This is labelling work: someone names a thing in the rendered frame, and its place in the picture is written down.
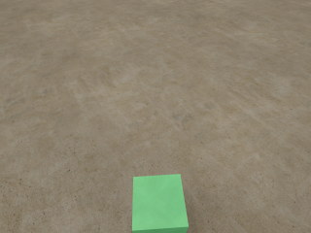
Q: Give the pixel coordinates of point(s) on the carton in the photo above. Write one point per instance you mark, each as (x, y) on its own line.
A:
(158, 205)

